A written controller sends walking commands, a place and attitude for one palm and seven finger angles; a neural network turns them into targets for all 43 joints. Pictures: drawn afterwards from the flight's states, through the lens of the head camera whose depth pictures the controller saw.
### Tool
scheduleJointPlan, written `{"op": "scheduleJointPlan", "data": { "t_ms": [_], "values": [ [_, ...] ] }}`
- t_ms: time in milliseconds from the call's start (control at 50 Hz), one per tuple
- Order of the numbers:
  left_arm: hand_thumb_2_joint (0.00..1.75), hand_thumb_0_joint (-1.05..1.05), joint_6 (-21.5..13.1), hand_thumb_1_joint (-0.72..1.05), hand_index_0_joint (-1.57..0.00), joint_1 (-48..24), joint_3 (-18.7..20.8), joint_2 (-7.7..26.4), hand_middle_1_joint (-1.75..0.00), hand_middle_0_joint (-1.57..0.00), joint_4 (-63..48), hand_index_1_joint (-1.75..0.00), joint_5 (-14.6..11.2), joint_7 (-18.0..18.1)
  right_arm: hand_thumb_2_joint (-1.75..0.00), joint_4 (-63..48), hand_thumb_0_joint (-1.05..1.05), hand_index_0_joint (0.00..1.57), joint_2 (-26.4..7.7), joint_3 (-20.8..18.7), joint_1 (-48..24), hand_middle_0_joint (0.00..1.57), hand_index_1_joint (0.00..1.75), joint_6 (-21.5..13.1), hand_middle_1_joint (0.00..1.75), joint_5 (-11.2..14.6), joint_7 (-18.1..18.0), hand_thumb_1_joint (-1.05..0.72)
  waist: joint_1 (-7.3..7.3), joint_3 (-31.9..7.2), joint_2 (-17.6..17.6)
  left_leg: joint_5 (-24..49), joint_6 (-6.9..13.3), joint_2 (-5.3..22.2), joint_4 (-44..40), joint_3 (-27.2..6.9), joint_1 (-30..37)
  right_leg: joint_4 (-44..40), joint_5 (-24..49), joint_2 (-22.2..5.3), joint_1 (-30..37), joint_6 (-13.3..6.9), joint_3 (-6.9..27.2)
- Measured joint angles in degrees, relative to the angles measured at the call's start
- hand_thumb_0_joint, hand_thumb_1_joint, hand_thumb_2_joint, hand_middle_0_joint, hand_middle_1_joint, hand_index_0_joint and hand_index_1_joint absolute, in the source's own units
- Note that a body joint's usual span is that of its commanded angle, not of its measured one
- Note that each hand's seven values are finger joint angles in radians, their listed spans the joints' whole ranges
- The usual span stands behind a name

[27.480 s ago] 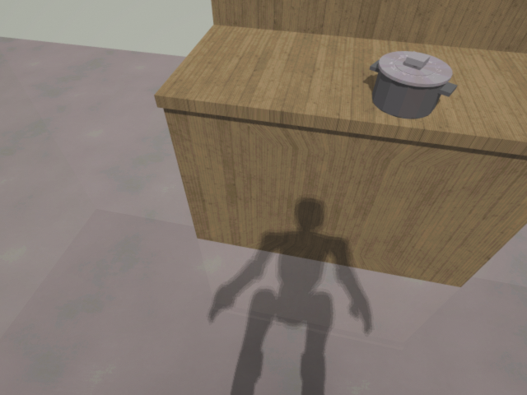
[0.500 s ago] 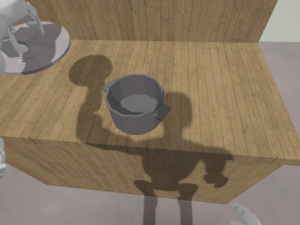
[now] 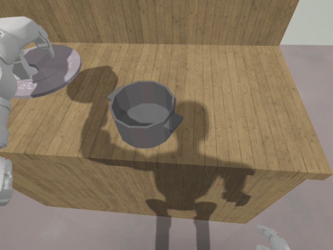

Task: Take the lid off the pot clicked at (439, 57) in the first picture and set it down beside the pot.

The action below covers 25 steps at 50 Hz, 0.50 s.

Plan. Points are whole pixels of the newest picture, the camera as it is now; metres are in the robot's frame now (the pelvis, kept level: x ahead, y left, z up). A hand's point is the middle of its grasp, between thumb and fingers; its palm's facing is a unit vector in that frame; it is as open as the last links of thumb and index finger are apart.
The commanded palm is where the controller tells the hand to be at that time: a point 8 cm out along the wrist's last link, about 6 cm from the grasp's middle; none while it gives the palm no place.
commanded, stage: lower the lid onto the table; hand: left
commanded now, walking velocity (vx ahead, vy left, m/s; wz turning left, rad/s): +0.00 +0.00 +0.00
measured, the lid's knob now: (34, 60) +0.47 +0.30 +0.21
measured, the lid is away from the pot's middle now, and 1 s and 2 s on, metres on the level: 0.22 0.24 0.22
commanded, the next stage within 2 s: none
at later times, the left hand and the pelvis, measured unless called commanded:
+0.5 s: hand (29, 76) +0.43 +0.31 +0.19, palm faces -0.27 -0.03 -0.96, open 8.0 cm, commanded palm +0.42 +0.31 +0.26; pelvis +0.01 +0.00 +0.00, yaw +0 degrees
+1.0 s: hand (35, 89) +0.43 +0.32 +0.16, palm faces -0.33 -0.03 -0.94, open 8.0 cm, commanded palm +0.42 +0.31 +0.23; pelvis +0.01 +0.02 +0.00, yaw +1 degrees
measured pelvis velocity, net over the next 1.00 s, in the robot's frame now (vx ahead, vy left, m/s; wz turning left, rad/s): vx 0.01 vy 0.02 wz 0.01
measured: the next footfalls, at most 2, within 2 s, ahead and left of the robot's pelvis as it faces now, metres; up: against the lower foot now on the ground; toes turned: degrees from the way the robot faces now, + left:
none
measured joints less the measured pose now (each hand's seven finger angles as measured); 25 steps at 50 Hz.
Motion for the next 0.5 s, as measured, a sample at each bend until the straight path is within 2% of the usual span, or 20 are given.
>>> {"op": "scheduleJointPlan", "data": {
  "t_ms": [140, 260, 340, 420, 500],
  "values": [
    [1.18, -0.02, -1.47, 0.06, -0.75, 0.23, 1.28, 1.23, -0.71, -0.89, 4.63, -0.62, -0.30, 0.64, -0.89, 0.61, 0.01, 0.20, -0.47, -0.17, 0.81, 0.20, 0.30, 0.19, 0.30, 0.29, -0.43, -0.90, -0.89, 0.03, -0.19, -0.61, -0.21, 0.51, 0.57, 0.22, -0.15, 0.05, -0.17, 0.52, -0.05, -0.10, 0.20],
    [1.18, -0.01, -3.06, 0.07, -0.75, 3.52, 3.02, 0.98, -0.71, -0.89, 1.28, -0.62, -0.69, 0.82, -0.89, 0.81, 0.01, 0.20, -0.74, -0.73, 1.65, 0.20, 0.30, 0.03, 0.30, -0.11, -0.47, -0.90, -1.02, 0.22, 0.03, -0.73, -0.13, 0.57, 0.44, 0.07, 0.13, -0.54, -0.11, 0.60, 0.49, -0.07, 0.06],
    [1.18, -0.01, -4.04, 0.07, -0.75, 3.43, 3.94, 1.54, -0.71, -0.89, 4.45, -0.62, -1.27, 1.05, -0.89, 0.85, 0.01, 0.20, -0.53, -0.47, 1.21, 0.20, 0.30, 0.40, 0.30, 0.19, -0.38, -0.90, -1.31, 0.04, -0.07, -1.12, -0.09, 0.66, 0.84, 0.26, 0.05, -0.26, -0.34, 0.70, 0.38, 0.03, 0.25],
    [1.18, -0.02, -3.40, 0.07, -0.75, 4.29, 2.53, 1.25, -0.71, -0.89, 3.29, -0.62, -0.98, 0.67, -0.89, 0.38, 0.01, 0.20, -0.33, -0.87, 1.27, 0.20, 0.30, 0.61, 0.30, 0.11, -0.21, -0.90, -0.95, 0.37, -0.11, -1.04, 0.05, 0.51, 0.74, 0.11, 0.08, -0.49, -0.28, 0.55, 0.57, 0.06, 0.11],
    [1.18, -0.01, -5.08, 0.07, -0.75, 6.64, 4.11, 0.50, -0.71, -0.89, 0.42, -0.62, -1.56, 0.97, -0.89, 0.43, 0.01, 0.20, -0.26, -0.81, 0.88, 0.20, 0.30, 0.41, 0.30, -0.26, -0.09, -0.90, -0.74, 0.26, 0.08, -1.00, 0.29, 0.28, 0.66, -0.07, 0.19, -0.82, -0.19, 0.34, 0.86, 0.25, -0.06]
  ]
}}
